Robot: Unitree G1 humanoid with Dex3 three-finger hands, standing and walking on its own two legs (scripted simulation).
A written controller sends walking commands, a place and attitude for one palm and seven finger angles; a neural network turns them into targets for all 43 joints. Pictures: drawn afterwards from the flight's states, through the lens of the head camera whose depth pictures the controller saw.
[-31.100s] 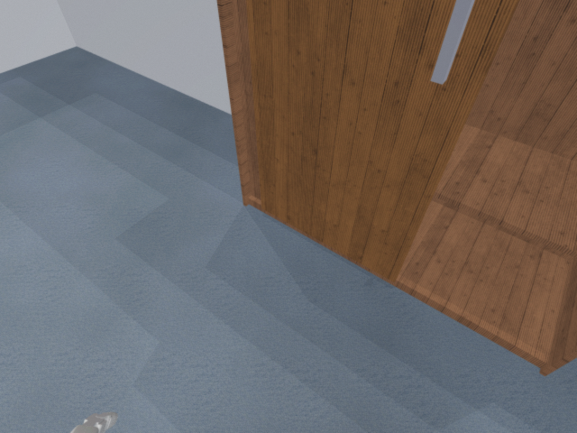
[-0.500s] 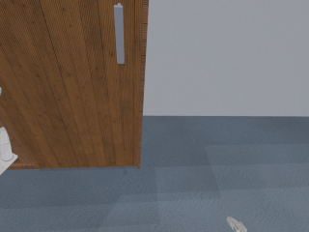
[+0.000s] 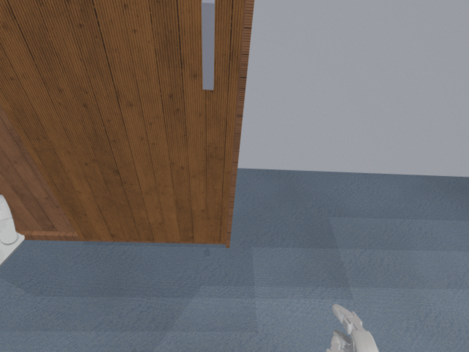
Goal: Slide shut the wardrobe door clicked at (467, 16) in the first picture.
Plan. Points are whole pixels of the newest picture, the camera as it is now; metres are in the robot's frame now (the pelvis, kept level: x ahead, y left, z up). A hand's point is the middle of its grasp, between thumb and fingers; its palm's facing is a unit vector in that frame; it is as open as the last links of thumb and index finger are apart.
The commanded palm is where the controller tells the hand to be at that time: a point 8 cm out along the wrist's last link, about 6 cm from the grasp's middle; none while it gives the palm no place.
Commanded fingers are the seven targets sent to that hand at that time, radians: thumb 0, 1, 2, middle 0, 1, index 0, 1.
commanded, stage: let the arm hang, fingers relaxed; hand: left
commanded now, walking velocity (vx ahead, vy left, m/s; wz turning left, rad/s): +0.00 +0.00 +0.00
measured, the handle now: (208, 44) +0.72 +0.13 +0.22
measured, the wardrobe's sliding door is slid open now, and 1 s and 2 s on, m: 0.00 0.00 0.00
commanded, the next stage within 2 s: look to check the result in 1.10 s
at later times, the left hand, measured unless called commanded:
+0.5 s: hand out of the picture +0.01 +0.20 -0.16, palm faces +0.06 -0.97 -0.24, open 7.1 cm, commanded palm none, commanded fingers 0.00 0.90 0.90 -0.20 -0.30 -0.20 -0.30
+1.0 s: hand out of the picture +0.02 +0.17 -0.16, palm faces +0.03 -0.98 -0.19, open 7.3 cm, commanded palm none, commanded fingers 0.00 0.90 0.90 -0.20 -0.30 -0.20 -0.30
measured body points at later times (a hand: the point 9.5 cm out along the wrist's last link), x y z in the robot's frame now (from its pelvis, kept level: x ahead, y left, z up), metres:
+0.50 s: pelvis +0.00 +0.00 +0.01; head +0.02 +0.00 +0.46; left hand +0.01 +0.25 -0.14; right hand +0.00 -0.24 -0.15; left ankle +0.03 +0.11 -0.73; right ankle +0.02 -0.12 -0.73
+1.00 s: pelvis +0.01 +0.00 +0.01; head +0.02 +0.00 +0.46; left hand +0.02 +0.23 -0.15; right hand +0.01 -0.22 -0.15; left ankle +0.03 +0.11 -0.73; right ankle +0.02 -0.12 -0.73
